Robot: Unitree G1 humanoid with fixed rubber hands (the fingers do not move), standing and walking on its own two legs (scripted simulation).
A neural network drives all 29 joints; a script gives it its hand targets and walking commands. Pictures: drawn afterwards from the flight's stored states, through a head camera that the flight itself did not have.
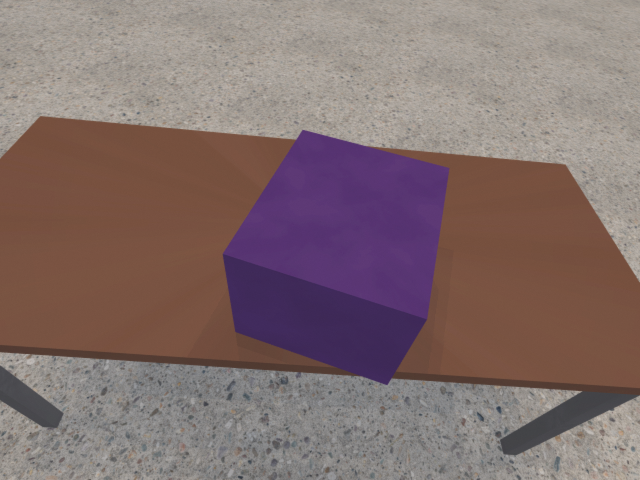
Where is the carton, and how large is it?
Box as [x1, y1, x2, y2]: [223, 130, 448, 384]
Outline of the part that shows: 302,130 223,253 235,331 387,384 427,316 448,168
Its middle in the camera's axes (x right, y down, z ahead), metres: +0.04 +0.02 +0.67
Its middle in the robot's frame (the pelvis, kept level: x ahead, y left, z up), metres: +0.49 -0.05 -0.04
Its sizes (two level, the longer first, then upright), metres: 0.316 0.272 0.218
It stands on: a table, 0.63 m high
